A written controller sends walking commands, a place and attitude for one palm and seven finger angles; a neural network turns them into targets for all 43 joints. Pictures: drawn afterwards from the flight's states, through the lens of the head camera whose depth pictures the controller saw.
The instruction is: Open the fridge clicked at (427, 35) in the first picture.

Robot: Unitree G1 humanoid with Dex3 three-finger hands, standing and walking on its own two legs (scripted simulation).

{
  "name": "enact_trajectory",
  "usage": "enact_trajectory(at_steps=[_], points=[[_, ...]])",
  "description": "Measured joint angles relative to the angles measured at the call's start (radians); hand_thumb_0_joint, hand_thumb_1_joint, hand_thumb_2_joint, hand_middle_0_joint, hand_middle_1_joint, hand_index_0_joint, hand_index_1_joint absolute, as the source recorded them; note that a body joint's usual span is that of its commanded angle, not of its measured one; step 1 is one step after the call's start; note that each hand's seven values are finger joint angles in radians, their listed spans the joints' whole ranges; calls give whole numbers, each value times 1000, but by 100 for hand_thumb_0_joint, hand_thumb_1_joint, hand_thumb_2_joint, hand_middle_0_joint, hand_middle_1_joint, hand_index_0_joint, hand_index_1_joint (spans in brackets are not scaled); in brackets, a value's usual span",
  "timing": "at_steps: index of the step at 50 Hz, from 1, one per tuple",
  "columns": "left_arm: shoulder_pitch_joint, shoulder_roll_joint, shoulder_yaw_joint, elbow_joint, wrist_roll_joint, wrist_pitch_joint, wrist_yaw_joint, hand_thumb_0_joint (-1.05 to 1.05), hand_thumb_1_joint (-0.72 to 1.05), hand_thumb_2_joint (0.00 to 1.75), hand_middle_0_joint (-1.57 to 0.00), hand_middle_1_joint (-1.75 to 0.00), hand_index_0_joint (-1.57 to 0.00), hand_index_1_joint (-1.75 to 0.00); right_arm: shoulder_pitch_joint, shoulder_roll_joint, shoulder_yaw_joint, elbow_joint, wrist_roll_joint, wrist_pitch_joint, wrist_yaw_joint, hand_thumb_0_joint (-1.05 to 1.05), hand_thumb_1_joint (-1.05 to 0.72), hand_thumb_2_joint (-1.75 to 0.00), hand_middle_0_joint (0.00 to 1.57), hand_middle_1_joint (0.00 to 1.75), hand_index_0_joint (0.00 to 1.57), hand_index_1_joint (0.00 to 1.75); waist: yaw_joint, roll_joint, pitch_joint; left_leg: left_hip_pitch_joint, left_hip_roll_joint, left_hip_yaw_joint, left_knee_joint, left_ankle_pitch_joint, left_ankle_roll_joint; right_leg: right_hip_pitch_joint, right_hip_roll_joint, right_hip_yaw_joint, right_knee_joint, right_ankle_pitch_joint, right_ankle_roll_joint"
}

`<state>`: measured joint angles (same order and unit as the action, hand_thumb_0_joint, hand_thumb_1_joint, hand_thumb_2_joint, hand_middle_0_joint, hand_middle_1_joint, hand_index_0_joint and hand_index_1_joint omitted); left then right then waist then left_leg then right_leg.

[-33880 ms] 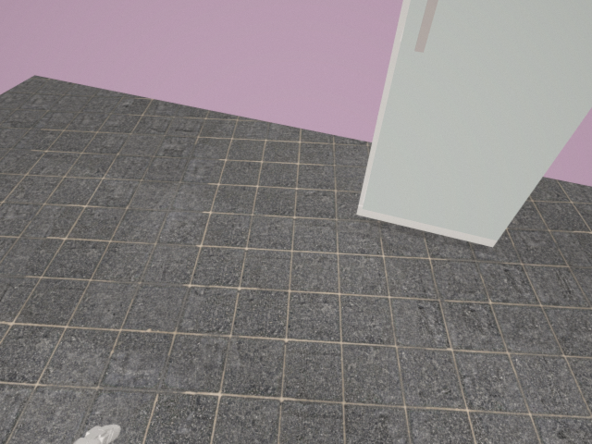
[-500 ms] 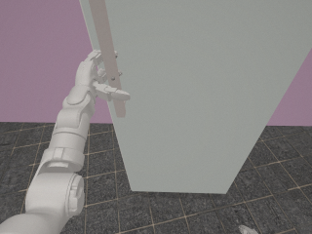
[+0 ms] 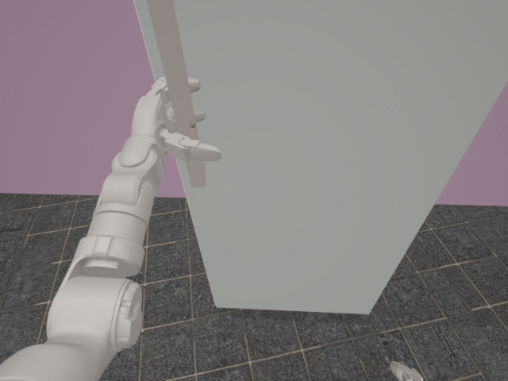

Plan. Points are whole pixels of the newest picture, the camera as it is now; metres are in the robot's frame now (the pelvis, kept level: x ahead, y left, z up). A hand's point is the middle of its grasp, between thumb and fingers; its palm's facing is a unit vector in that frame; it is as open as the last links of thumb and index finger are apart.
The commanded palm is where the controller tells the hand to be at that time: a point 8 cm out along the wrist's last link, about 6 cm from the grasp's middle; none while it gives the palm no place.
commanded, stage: slide the fingers in behind the handle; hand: left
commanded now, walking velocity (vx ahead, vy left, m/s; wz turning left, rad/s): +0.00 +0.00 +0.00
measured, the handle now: (183, 87) +0.50 +0.13 +0.24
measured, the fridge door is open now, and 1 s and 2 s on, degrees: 0 0 1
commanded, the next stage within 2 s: grip the handle and tug to test in 0.32 s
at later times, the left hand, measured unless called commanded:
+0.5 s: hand (195, 121) +0.45 +0.10 +0.21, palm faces -0.04 -1.00 +0.02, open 14.0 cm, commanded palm +0.42 +0.16 +0.21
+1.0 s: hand (192, 122) +0.44 +0.11 +0.21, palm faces -0.03 -1.00 +0.02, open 7.3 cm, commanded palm +0.42 +0.16 +0.21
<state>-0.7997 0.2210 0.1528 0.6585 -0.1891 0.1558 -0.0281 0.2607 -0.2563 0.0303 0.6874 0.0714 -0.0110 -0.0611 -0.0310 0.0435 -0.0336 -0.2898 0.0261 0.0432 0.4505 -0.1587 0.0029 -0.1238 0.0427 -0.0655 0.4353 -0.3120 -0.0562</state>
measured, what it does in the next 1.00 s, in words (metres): stands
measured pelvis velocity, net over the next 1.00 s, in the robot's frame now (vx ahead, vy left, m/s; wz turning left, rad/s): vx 0.01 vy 0.00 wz -0.01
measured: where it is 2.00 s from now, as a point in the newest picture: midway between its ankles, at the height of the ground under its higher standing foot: outside the picture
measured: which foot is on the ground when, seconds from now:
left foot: down 0.00-1.00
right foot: down 0.00-1.00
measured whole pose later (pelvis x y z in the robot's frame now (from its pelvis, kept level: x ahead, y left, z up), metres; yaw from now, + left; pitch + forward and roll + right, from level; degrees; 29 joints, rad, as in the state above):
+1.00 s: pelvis +0.01 +0.00 +0.00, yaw -1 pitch +0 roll +0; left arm -0.75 0.21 0.15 0.58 -0.18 0.19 -0.02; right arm 0.25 -0.25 0.03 0.67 0.07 0.01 -0.06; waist -0.03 0.04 -0.04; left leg -0.27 0.02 0.06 0.45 -0.18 0.01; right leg -0.11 0.04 -0.05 0.43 -0.32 -0.05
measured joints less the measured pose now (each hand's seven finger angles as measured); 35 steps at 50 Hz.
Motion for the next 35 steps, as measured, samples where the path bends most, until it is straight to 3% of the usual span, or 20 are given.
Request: enact_trajectory(at_steps=[10, 25, 35], points=[[-11, -6, -11, 11, 0, -11, 1, -1, -50, 30, -29, -120, -28, -120, 8, 0, -1, 11, 0, -4, 2, 1, -91, -90, 20, 30, 20, 30, 6, 1, 1, -4, -4, -3, 3, -2, 1, -3, -3, -3, 4, -5, 1], [-22, -5, 7, 28, 4, -19, -5, -1, -49, 30, -29, -120, -30, -120, 12, -1, -4, 5, -3, -3, 2, 1, -91, -90, 20, 30, 20, 30, -4, -4, -2, -9, -5, 8, 3, -9, 5, -12, -6, 8, 3, -6, 5], [1, -11, 0, -13, 9, -1, 7, -1, -22, 42, -32, -124, -32, -124, 12, 3, -5, 2, -2, 5, 4, 1, -91, -90, 20, 30, 20, 30, -1, -6, -4, 0, -6, 12, 3, -16, 6, -1, -7, 13, -1, -9, 7]])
